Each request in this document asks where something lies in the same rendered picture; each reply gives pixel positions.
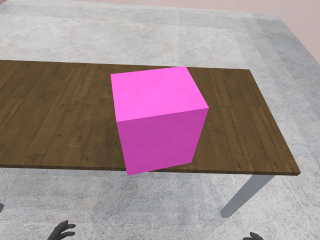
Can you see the robot left hand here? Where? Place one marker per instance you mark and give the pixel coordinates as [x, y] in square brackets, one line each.
[57, 232]

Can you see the carton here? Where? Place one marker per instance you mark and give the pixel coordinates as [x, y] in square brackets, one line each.
[160, 114]

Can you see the table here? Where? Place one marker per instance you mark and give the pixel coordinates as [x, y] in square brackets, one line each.
[61, 115]

